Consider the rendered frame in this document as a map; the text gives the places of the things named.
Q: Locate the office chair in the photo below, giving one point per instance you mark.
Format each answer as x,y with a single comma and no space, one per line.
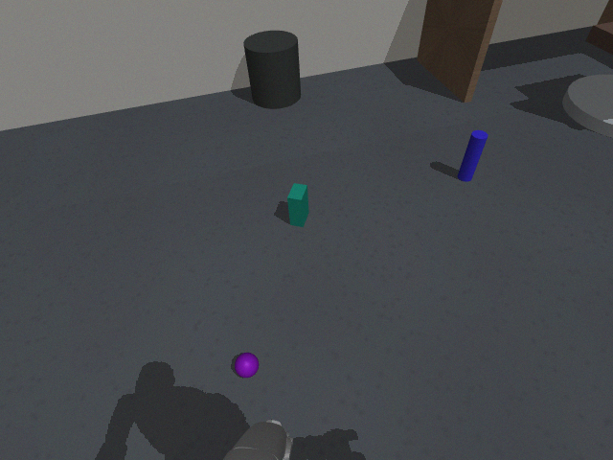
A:
589,100

